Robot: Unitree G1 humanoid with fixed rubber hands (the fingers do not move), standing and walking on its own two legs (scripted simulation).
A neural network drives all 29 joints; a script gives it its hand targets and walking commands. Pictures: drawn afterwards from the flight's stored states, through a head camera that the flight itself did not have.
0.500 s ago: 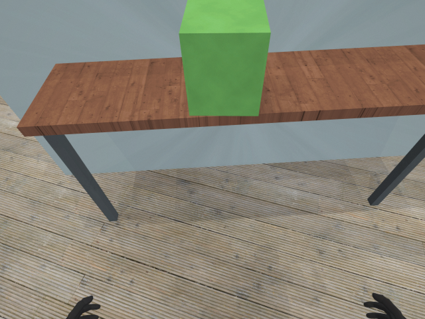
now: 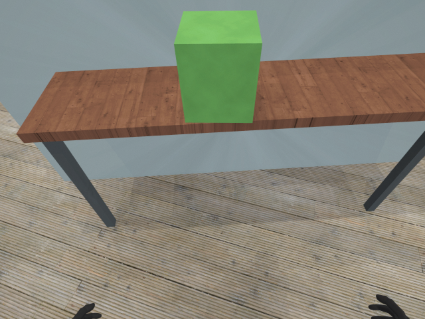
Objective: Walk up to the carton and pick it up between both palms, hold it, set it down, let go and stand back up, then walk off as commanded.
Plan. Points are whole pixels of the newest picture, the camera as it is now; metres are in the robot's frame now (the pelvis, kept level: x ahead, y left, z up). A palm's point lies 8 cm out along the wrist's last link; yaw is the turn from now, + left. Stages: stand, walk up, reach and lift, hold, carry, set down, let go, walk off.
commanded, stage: stand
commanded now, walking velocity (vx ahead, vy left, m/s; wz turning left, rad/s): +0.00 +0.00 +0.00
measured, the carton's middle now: (219, 69) +0.75 +0.02 +0.06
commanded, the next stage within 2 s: none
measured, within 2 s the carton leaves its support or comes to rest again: neither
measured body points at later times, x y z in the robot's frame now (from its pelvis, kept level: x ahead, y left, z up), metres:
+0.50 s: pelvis +0.01 +0.00 +0.00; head +0.03 +0.00 +0.45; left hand +0.11 +0.31 -0.12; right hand +0.12 -0.32 -0.12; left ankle +0.02 +0.13 -0.75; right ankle +0.01 -0.13 -0.75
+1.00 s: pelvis +0.02 +0.00 +0.00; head +0.02 +0.00 +0.45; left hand +0.12 +0.31 -0.12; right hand +0.11 -0.32 -0.12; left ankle +0.02 +0.13 -0.75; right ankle +0.01 -0.13 -0.75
